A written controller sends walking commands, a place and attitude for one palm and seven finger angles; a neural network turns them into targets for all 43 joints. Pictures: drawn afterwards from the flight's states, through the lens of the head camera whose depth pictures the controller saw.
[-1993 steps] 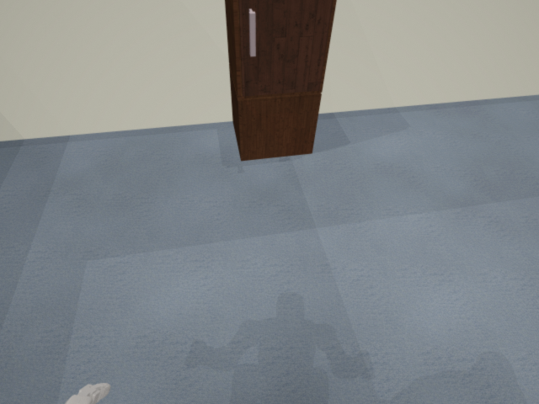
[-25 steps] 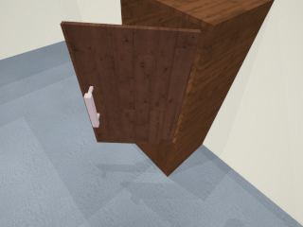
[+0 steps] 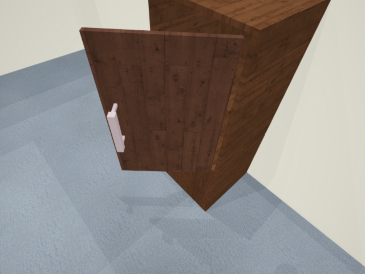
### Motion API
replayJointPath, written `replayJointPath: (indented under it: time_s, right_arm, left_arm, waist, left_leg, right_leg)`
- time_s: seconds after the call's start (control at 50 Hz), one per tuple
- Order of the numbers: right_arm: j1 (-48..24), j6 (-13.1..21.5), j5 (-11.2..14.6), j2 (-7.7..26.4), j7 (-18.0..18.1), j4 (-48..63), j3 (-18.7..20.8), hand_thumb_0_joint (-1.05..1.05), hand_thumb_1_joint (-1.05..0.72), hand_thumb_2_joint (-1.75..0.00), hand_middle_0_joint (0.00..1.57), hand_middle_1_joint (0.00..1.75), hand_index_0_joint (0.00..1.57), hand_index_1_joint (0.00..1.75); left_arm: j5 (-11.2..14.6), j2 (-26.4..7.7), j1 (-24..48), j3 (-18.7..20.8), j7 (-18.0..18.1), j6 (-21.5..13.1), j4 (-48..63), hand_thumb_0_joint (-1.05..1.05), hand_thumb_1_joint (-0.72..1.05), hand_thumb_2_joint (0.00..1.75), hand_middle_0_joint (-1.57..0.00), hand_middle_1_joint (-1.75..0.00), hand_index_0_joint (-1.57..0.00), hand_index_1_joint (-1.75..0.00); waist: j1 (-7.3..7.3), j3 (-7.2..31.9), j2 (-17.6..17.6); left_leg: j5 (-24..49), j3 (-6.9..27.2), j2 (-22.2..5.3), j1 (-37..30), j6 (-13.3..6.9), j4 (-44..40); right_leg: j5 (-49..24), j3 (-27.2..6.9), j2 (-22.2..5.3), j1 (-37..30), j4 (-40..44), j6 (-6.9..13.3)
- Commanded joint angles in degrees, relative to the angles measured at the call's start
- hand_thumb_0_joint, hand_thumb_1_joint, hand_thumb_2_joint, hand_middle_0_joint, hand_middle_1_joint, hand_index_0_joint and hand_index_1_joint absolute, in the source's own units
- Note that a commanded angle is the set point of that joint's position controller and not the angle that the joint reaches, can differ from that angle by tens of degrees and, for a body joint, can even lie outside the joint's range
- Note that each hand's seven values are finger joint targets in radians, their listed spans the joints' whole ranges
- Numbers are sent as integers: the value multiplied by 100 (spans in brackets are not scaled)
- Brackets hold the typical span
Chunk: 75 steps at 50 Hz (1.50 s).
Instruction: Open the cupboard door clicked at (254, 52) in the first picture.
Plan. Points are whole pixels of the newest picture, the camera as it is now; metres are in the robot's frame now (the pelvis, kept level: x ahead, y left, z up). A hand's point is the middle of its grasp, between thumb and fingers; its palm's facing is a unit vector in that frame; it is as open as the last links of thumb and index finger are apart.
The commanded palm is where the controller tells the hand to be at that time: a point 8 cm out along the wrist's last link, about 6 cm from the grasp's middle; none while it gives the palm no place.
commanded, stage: look again from close up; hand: left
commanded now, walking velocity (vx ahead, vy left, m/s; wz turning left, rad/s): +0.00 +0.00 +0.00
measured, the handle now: (118, 128) +0.53 +0.24 -0.05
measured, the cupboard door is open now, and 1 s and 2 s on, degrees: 47 47 47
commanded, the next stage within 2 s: raise the hand with hooked fingers in 0.08 s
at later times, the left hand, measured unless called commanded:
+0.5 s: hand (97, 243) +0.18 +0.19 -0.03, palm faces +0.06 -1.00 -0.04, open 8.1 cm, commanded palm +0.11 +0.26 -0.07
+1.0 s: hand (84, 247) +0.18 +0.23 -0.06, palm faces +0.07 -1.00 -0.01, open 11.0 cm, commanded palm +0.15 +0.28 -0.05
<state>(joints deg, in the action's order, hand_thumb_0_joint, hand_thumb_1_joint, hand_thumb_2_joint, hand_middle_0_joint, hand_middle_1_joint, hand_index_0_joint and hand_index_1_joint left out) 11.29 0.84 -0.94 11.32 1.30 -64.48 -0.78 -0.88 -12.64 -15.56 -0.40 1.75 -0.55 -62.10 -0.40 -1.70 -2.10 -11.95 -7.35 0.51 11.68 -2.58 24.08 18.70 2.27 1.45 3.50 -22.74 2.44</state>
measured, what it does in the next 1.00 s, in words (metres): lowers itself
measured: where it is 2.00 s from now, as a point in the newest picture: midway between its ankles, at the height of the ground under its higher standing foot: outside the picture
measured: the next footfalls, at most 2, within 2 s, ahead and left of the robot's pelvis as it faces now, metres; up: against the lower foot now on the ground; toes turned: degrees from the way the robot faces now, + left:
none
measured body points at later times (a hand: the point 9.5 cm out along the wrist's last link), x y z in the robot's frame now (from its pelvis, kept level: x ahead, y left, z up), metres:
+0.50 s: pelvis -0.06 -0.02 -0.06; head -0.02 +0.00 +0.39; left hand +0.17 +0.25 -0.02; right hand +0.14 -0.26 -0.13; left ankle +0.01 +0.09 -0.74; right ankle -0.07 -0.09 -0.74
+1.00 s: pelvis -0.06 -0.01 -0.09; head +0.01 +0.00 +0.35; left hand +0.17 +0.28 -0.06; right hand +0.09 -0.24 -0.18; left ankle +0.01 +0.09 -0.74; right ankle -0.07 -0.09 -0.74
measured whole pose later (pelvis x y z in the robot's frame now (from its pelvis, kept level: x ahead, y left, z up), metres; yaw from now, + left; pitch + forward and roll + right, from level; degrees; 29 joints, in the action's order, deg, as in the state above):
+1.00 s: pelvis -0.06 -0.01 -0.09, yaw +1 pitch +15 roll -3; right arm 14.9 10.4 1.6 11.6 4.4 -33.8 -1.6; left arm 19.8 -17.6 -12.3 17.3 -20.0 -17.7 -12.2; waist 1.2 7.9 1.8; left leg -23.0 -2.5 -3.7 56.8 -2.3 64.2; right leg 32.1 7.1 3.6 46.9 -63.4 4.0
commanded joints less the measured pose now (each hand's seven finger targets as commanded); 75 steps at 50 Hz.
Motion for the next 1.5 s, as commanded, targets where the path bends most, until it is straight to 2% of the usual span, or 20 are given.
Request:
replayJointPath:
  time_s: [0.0, 0.14, 0.16, 0.18, 0.2, 0.22, 0.24, 0.26, 0.32, 0.38, 0.48, 0.56, 0.64, 0.74, 0.86, 0.92, 1.04, 1.22, 1.4, 1.48]
  right_arm:
    - [-3, 117, 26, 863, 47, 238, 118, 0, -90, -90, 20, 30, 20, 30]
    - [-67, 121, 32, 942, 48, 212, 119, 0, -90, -90, 20, 30, 20, 30]
    - [-70, 127, 67, 695, 5, 577, 89, 0, -90, -90, 20, 30, 20, 30]
    - [396, 809, 419, 1526, 215, 2456, 368, 0, -90, -90, 20, 30, 20, 30]
    - [-39, 1361, 345, 1056, 326, 2281, 85, 0, -90, -90, 20, 30, 20, 30]
    - [12, 1442, 356, 990, 378, 1956, 175, 0, -90, -90, 20, 30, 20, 30]
    - [225, 1377, 383, 706, 310, 1921, 221, 0, -90, -90, 20, 30, 20, 30]
    - [115, 1347, 379, 1093, 251, 2400, 305, 0, -90, -90, 20, 30, 20, 30]
    - [-83, 1307, 236, 1173, 233, 2718, 425, 0, -90, -90, 20, 30, 20, 30]
    - [-486, 1345, 83, 1131, 52, 3073, 485, 0, -90, -90, 20, 30, 20, 30]
    - [-649, 1410, 267, 1171, -129, 3952, 572, 0, -90, -90, 20, 30, 20, 30]
    - [-451, 1393, 266, 991, 65, 4221, 504, 0, -90, -90, 20, 30, 20, 30]
    - [-237, 1479, 165, 935, 299, 3890, 416, 0, -90, -90, 20, 30, 20, 30]
    - [-140, 1518, 284, 1104, 472, 3696, 259, 0, -90, -90, 20, 30, 20, 30]
    - [-196, 1263, 381, 1070, 490, 4047, 254, 0, -90, -90, 20, 30, 20, 30]
    - [-117, 1261, 296, 921, 407, 4002, 297, 0, -90, -90, 20, 30, 20, 30]
    - [120, 1318, 185, 1048, 218, 3722, 396, 0, -90, -90, 20, 30, 20, 30]
    - [260, 1359, 269, 1274, 330, 3917, 414, 0, -90, -90, 20, 30, 20, 30]
    - [272, 1132, 274, 1355, 300, 3976, 320, 0, -90, -90, 20, 30, 20, 30]
    - [313, 1112, 324, 1400, 368, 4082, 302, 0, -90, -90, 20, 30, 20, 30]
  left_arm:
    - [17, -704, -248, 108, 32, -95, 153, 0, 90, 90, -20, -30, -20, -30]
    - [7, -763, -186, 110, 23, -104, 115, 0, 90, 90, -20, -30, -20, -30]
    - [-83, -255, -672, -16, 293, -206, 39, 0, 90, 90, -20, -30, -20, -30]
    - [1088, -2130, 3366, 1356, 252, -1278, 8468, 0, 88, 89, -20, -32, -20, -32]
    - [693, -1542, 959, 987, 329, -1073, 7356, 0, 85, 88, -20, -33, -20, -33]
    - [730, -1279, 701, 854, 550, -824, 6920, 0, 83, 87, -21, -34, -21, -34]
    - [916, 417, -951, -15, 438, -390, 5371, 0, 81, 86, -21, -36, -21, -36]
    - [1134, -131, 292, 479, 350, -635, 6231, 0, 78, 85, -21, -37, -21, -37]
    - [1152, -309, -328, 1141, -207, -1607, 4382, 0, 71, 82, -21, -42, -21, -42]
    - [1509, -15, -1225, 1218, -1258, -2894, 3996, 0, 64, 79, -22, -47, -22, -47]
    - [1896, -903, -680, 1866, -2634, -3513, 4572, 0, 53, 74, -23, -54, -23, -54]
    - [2181, -1236, 647, 2142, -2296, -3511, 6457, 0, 43, 70, -23, -60, -23, -60]
    - [1895, -1325, 1487, 1772, -1805, -4056, 7729, 0, 34, 66, -24, -66, -24, -66]
    - [1911, -1253, 1007, 1341, -2322, -3422, 6378, 0, 22, 61, -25, -74, -25, -74]
    - [2317, -1714, 421, 2377, -2527, -1788, 5827, 0, 8, 55, -26, -82, -26, -82]
    - [2345, -1702, 358, 2784, -2095, -2101, 6247, 0, 1, 52, -26, -87, -26, -87]
    - [1952, -1149, 582, 1967, -1959, -3047, 5974, 0, -13, 46, -27, -96, -27, -96]
    - [2222, -1944, 1034, 2556, -2322, -2874, 6551, 0, -34, 37, -29, -110, -29, -110]
    - [2028, -1570, 1382, 2171, -2289, -2503, 5410, 0, -50, 30, -30, -120, -30, -120]
    - [2079, -1839, 1870, 2292, -2625, -2302, 5343, 0, -50, 30, -30, -120, -30, -120]
  waist:
    - [-21, 51, 201]
    - [-16, 1, 142]
    - [10, -378, 587]
    - [598, 2502, 1485]
    - [-10, 2427, 2645]
    - [82, 2055, 2078]
    - [330, 1076, 1151]
    - [347, 536, 481]
    - [328, -307, -1066]
    - [-227, 588, -1628]
    - [-436, 2172, 575]
    - [-166, 2590, 734]
    - [245, 2366, 1059]
    - [475, 1645, 511]
    - [-193, 2437, 334]
    - [-327, 2775, 352]
    - [123, 2133, 447]
    - [-101, 3002, 1098]
    - [179, 1966, 770]
    - [117, 2217, 860]
  left_leg:
    - [1083, 936, -816, -511, -92, -400]
    - [1122, 948, -823, -513, -78, -420]
    - [1690, 654, -751, -171, 88, 836]
    - [2516, 1004, -142, -1891, 158, 138]
    - [3493, 1007, -531, -2822, 131, -90]
    - [2952, 1052, -495, -1966, 348, -27]
    - [2298, 1037, -610, -1562, 191, -112]
    - [1358, 1186, -493, -689, 141, 18]
    - [22, 1000, -119, 1012, 84, 1175]
    - [-128, 865, -22, 2477, 209, 2219]
    - [-191, 570, 95, 3039, 228, 3327]
    - [-709, 730, -99, 3125, 83, 3636]
    - [-894, 936, -292, 3030, -17, 3855]
    - [-1354, 1004, -292, 3777, -43, 3987]
    - [-525, 975, -192, 3464, 7, 3599]
    - [56, 1028, -251, 3150, 41, 3469]
    - [87, 1091, -279, 2809, 31, 3446]
    - [165, 1375, -348, 1747, 174, 2999]
    - [-1187, 1633, -380, 2108, 232, 2555]
    - [-1178, 1628, -361, 1879, 232, 2487]
  right_leg:
    - [-1247, -648, -826, 586, 440, -5]
    - [-1325, -660, -846, 598, 504, -16]
    - [-3022, -873, -1075, 1034, 458, -330]
    - [-2897, -159, -428, 893, -312, -48]
    - [-1419, -99, -192, 1327, -857, 42]
    - [-550, 94, -203, 1449, -887, -36]
    - [-380, 207, -143, 1908, -873, -118]
    - [-348, 257, -159, 2017, -744, -130]
    - [-89, 307, -129, 3187, -847, -158]
    - [-276, 112, -107, 3716, -2130, -156]
    - [-266, -624, -284, 3656, -2922, -105]
    - [883, -1021, -224, 3982, -2718, -269]
    - [1360, -896, -53, 4725, -2861, -132]
    - [1917, -1013, -69, 4856, -2603, -285]
    - [629, -988, -256, 3513, -2445, -390]
    - [-517, -684, -158, 3387, -2840, -415]
    - [-233, -65, 90, 4638, -3282, -195]
    - [169, 135, 160, 4663, -3259, -42]
    - [769, 270, 171, 5053, -3085, -73]
    - [768, 228, 176, 4891, -2991, -46]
